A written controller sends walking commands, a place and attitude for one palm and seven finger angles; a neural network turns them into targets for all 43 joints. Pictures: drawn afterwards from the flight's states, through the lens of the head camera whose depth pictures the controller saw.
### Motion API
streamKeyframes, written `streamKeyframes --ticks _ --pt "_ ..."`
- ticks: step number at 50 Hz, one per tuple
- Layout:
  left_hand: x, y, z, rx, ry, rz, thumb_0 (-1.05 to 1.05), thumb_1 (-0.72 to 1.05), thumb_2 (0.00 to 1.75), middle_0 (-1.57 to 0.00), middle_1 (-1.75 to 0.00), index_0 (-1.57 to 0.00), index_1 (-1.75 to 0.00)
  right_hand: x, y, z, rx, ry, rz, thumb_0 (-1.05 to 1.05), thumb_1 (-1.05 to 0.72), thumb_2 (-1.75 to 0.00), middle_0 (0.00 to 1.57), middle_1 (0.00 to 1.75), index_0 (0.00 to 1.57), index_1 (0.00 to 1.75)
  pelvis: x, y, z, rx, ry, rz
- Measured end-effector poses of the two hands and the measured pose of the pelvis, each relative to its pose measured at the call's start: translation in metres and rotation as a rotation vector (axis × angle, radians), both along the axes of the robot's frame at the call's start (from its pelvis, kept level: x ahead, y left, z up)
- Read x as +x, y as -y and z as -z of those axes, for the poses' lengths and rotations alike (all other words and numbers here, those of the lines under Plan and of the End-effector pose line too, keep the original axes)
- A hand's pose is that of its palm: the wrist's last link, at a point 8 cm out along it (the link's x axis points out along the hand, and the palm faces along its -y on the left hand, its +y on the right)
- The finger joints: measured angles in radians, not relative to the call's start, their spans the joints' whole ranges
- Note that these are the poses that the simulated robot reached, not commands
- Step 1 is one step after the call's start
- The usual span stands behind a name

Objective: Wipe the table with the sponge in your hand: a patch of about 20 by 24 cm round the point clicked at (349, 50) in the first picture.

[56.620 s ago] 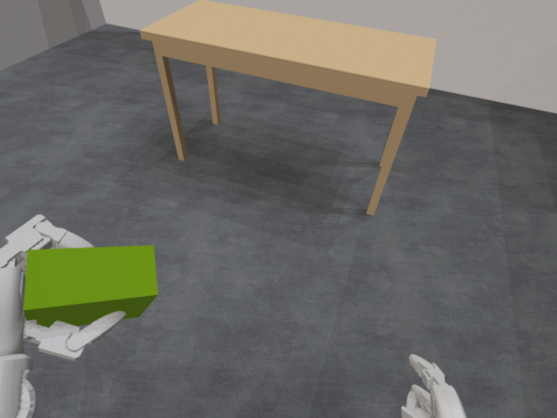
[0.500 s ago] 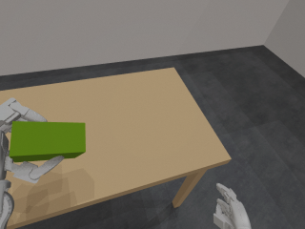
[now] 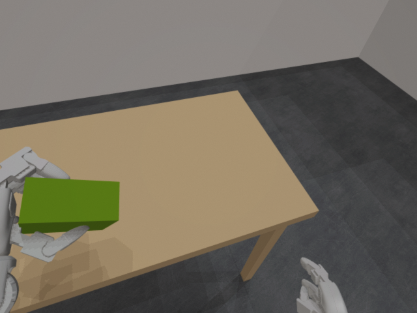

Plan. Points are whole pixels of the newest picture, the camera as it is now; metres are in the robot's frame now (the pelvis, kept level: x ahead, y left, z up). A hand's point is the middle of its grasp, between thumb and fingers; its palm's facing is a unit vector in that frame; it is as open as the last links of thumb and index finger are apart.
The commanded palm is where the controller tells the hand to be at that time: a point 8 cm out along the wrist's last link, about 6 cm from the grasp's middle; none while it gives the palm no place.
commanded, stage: look again from close up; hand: left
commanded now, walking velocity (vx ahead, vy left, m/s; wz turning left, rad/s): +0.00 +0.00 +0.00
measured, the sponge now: (83, 207) +0.23 +0.22 +0.13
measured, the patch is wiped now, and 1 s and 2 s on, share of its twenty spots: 0.00 0.00 0.00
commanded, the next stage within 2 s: come to a stop and stand still in 0.26 s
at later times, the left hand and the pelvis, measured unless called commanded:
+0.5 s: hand (73, 207) +0.22 +0.22 +0.15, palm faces +0.35 -0.85 -0.40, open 9.9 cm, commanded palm +0.17 +0.25 +0.17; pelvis +0.01 -0.03 +0.00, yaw +0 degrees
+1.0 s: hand (61, 193) +0.25 +0.25 +0.14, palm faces +0.32 -0.85 -0.42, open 9.9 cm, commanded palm +0.18 +0.28 +0.17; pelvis +0.03 +0.00 +0.00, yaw +1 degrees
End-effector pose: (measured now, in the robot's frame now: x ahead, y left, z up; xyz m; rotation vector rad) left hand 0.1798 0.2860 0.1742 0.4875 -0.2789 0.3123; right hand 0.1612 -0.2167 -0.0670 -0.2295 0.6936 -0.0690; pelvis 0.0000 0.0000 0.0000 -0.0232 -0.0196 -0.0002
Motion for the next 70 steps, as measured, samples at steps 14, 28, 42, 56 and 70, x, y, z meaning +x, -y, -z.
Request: streamKeyframes --ticks 14,28,42,56,70 --pt "0.0 0.026 0.002 -0.019 -0.017 0.02 -0.01 -0.5 1.05 -0.76 -1.36 -0.76 -1.35 -0.002 0.034 -0.004 -0.029 0.015 0.036 0.02 -0.9 -0.9 0.21 0.3 0.21 0.3 0.001 0.02 -0.001 -0.004 -0.006 -0.001" --pt "0.004 0.029 0.01 -0.056 -0.066 -0.015 -0.01 -0.5 1.05 -0.76 -1.36 -0.76 -1.36 0.014 0.038 -0.007 -0.02 0.037 0.034 0.02 -0.9 -0.9 0.21 0.3 0.21 0.3 0.007 0.026 -0.002 -0.003 -0.014 -0.001" --pt "0.024 0.015 0.009 -0.032 -0.014 0.039 -0.01 -0.5 1.05 -0.75 -1.36 -0.76 -1.36 0.009 0.02 0.002 0.004 0.005 0.015 0.02 -0.9 -0.9 0.21 0.3 0.21 0.3 0.013 0.009 0.002 0.003 -0.036 0.013" --pt "0.037 -0.015 -0.002 -0.018 0.095 -0.003 -0.01 -0.5 1.05 -0.76 -1.36 -0.76 -1.36 0.047 -0.006 -0.011 -0.036 0.034 -0.047 0.02 -0.9 -0.9 0.21 0.3 0.21 0.3 0.03 -0.001 0.003 -0.002 -0.031 -0.007" --pt "0.02 -0.012 0.014 -0.052 -0.022 -0.013 -0.01 -0.5 1.05 -0.76 -1.36 -0.76 -1.36 0.041 -0.007 -0.014 -0.026 0.05 -0.027 0.02 -0.9 -0.9 0.21 0.3 0.21 0.3 0.02 -0.001 0.001 -0.008 -0.024 -0.003"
